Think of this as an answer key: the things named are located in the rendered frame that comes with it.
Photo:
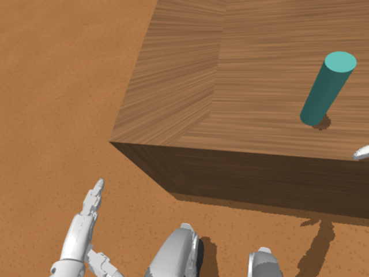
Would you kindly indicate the left robot foot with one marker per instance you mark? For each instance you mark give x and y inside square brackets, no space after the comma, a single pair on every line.
[200,256]

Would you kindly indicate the left robot hand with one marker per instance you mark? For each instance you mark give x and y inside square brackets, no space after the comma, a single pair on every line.
[77,244]

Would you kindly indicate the left robot arm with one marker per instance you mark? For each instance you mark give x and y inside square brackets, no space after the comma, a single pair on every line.
[68,268]

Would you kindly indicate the right robot hand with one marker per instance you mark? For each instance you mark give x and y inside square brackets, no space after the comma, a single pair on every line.
[361,153]

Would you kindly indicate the can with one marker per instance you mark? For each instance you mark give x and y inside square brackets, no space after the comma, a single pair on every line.
[335,70]

